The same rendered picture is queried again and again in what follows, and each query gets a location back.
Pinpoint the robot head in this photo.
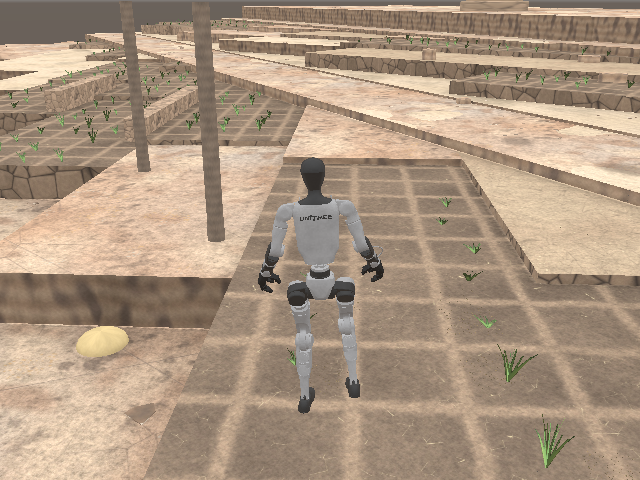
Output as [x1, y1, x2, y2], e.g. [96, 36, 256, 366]
[298, 157, 332, 205]

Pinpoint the robot right upper arm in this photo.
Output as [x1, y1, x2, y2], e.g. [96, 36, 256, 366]
[336, 199, 369, 253]

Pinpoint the robot left upper arm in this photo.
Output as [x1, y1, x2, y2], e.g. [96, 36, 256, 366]
[269, 202, 295, 258]

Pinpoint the robot right hand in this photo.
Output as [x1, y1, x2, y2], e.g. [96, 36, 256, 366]
[361, 260, 384, 282]

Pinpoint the right robot forearm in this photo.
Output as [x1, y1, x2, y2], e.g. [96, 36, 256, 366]
[360, 236, 380, 268]

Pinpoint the left robot forearm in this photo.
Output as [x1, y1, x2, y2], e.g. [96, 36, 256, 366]
[260, 242, 279, 277]

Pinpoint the robot left hand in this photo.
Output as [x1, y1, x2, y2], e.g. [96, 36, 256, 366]
[258, 273, 281, 293]

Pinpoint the robot right shin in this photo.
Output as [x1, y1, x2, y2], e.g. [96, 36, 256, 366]
[342, 317, 357, 385]

